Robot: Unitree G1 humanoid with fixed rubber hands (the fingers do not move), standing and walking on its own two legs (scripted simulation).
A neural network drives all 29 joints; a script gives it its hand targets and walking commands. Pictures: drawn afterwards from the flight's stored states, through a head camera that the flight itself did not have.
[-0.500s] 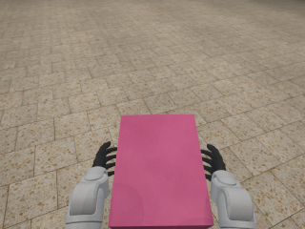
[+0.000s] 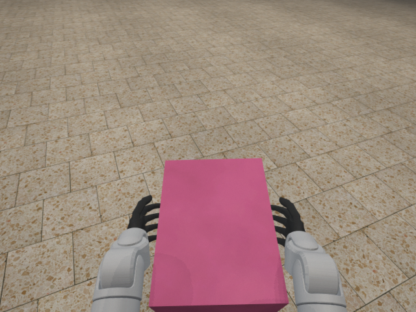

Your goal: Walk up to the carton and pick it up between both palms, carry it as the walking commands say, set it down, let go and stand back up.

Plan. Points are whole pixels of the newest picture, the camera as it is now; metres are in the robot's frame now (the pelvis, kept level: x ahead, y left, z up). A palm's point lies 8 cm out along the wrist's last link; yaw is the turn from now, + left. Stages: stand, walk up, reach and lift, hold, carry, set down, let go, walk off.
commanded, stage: carry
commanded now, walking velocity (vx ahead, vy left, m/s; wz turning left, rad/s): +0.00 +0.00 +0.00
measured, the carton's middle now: (215, 244) +0.30 +0.00 -0.03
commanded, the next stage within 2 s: hold in 0.96 s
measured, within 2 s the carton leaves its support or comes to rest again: neither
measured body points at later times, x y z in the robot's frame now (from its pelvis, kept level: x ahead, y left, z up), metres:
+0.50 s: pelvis +0.01 +0.00 +0.00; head -0.01 +0.01 +0.45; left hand +0.30 +0.15 +0.03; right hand +0.30 -0.14 +0.04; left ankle +0.05 +0.10 -0.73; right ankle +0.04 -0.10 -0.73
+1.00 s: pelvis +0.00 +0.01 +0.00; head -0.01 +0.01 +0.45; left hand +0.30 +0.16 +0.03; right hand +0.30 -0.14 +0.04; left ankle +0.05 +0.10 -0.73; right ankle +0.04 -0.10 -0.73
